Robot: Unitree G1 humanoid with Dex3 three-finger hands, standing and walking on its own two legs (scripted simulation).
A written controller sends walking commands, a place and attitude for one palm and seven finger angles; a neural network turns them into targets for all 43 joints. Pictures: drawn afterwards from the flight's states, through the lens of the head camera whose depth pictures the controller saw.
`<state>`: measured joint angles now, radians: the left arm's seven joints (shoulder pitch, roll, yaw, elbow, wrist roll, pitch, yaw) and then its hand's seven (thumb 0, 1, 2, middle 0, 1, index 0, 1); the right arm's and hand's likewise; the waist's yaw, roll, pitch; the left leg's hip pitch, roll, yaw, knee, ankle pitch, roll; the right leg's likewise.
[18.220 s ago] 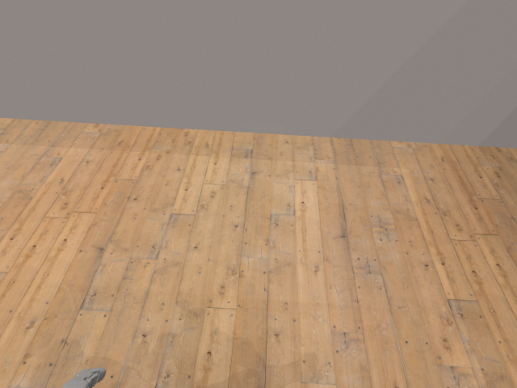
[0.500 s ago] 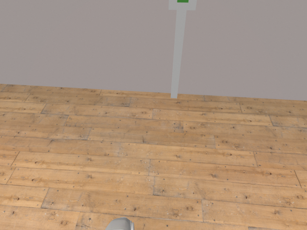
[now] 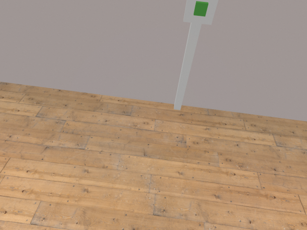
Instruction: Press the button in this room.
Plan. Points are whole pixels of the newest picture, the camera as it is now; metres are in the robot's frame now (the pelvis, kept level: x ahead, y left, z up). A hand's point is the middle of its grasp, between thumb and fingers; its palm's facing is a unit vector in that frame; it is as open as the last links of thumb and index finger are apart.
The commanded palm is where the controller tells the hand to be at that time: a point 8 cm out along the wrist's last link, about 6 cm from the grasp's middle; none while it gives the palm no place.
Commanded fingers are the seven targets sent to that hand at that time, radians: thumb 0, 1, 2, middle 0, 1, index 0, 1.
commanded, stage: stand and wait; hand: left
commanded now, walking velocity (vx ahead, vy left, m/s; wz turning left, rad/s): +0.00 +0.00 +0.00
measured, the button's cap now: (200, 8) +1.16 -0.19 +0.10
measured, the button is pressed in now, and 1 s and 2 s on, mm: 0 0 0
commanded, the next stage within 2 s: look at it before walking up in 1.32 s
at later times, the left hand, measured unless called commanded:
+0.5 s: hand out of the picture +0.00 +0.10 -0.17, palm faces +0.04 -0.99 -0.13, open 7.4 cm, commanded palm none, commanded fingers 0.00 0.90 0.90 -0.20 -0.30 -0.20 -0.30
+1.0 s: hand out of the picture +0.03 +0.10 -0.17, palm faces +0.06 -0.99 -0.16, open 7.4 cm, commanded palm none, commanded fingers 0.00 0.90 0.90 -0.20 -0.30 -0.20 -0.30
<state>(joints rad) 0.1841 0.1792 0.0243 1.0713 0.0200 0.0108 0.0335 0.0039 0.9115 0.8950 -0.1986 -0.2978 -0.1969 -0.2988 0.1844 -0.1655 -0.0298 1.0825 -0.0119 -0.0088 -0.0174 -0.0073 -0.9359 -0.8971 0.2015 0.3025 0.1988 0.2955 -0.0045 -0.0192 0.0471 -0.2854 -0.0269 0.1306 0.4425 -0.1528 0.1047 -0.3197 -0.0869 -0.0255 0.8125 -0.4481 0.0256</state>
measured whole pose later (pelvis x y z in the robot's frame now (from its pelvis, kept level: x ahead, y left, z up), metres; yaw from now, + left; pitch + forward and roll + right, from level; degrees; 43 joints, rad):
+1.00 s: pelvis +0.05 -0.05 +0.00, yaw +1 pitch -1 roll +0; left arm 0.32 0.11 -0.01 1.14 0.01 -0.02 0.05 0.00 0.91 0.89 -0.20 -0.30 -0.20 -0.30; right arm 0.28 -0.12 0.00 1.17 0.00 -0.01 -0.03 0.01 -0.91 -0.90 0.20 0.30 0.20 0.29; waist 0.00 -0.01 0.03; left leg -0.19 0.01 0.09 0.41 -0.20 0.02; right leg -0.09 -0.01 -0.09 0.40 -0.29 -0.02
